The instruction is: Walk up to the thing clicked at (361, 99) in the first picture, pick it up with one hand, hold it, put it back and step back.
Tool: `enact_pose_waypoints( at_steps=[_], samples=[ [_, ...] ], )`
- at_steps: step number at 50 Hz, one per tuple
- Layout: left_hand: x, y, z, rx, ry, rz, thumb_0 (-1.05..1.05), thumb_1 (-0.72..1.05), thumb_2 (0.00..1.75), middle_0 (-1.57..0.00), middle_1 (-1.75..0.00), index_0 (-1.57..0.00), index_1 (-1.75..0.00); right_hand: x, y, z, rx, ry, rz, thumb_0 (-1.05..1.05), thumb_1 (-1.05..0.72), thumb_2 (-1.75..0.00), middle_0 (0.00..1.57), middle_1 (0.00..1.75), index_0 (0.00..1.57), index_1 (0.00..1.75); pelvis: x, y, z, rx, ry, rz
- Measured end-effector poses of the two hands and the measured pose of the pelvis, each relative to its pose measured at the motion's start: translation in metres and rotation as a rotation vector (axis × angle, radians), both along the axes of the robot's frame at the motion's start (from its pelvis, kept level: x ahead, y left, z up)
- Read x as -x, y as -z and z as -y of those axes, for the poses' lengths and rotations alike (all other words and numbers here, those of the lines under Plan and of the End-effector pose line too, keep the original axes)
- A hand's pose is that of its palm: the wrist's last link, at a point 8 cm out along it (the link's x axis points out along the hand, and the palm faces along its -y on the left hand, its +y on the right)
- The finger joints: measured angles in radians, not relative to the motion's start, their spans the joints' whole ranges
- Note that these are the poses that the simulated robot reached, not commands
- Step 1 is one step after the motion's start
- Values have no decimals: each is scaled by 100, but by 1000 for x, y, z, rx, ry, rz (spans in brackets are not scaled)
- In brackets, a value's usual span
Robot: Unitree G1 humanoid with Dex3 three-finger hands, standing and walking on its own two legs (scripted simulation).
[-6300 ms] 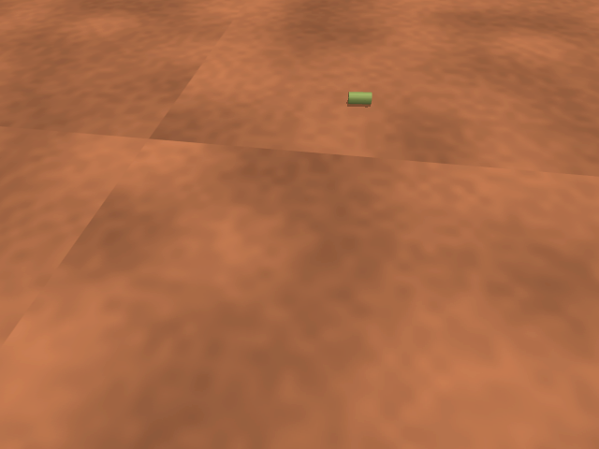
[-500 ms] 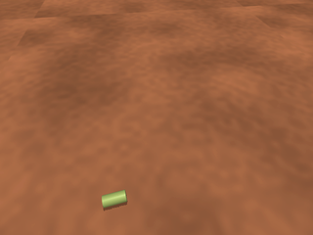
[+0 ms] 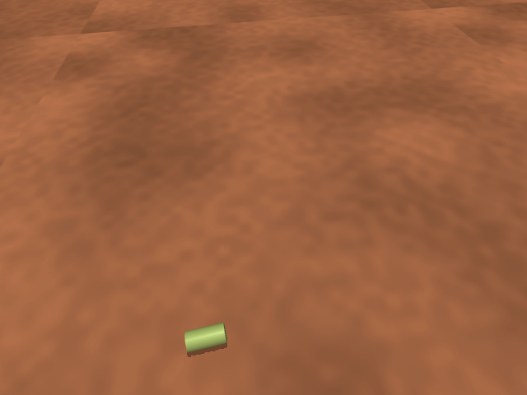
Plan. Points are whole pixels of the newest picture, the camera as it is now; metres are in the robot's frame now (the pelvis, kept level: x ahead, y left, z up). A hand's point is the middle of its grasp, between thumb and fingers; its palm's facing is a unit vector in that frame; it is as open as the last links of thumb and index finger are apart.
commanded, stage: walk up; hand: left
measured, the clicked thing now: (206, 337) +0.46 +0.26 -0.75
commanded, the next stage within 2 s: stand in 0.74 s
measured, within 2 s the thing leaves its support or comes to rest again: neither
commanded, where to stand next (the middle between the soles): +0.04 +0.00 m, yaw +1 degrees
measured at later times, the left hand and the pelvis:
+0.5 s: hand out of the picture +0.08 +0.25 -0.16, palm faces -0.01 -0.95 -0.32, open 7.4 cm; pelvis +0.00 +0.00 +0.00, yaw +0 degrees
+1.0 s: hand out of the picture +0.08 +0.24 -0.16, palm faces -0.01 -0.94 -0.33, open 7.4 cm; pelvis +0.01 -0.01 +0.00, yaw +0 degrees
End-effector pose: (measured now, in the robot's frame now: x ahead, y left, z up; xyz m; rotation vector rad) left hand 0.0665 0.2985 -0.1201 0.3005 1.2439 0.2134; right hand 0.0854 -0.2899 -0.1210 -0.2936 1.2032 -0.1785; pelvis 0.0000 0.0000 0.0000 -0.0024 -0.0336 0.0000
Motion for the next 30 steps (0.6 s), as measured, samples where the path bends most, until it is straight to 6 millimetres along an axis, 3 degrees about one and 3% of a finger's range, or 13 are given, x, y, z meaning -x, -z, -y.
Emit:
enact_pose_waypoints(
  at_steps=[30],
  samples=[
    [-12, 1, 8, 13, 12, 15, 1, 90, 89, -20, -30, -20, -30, 17, 0, 8, 16, 24, -46, 1, -90, -90, 20, 30, 20, 30, -5, -1, 3, -1, -6, -3]
  ],
)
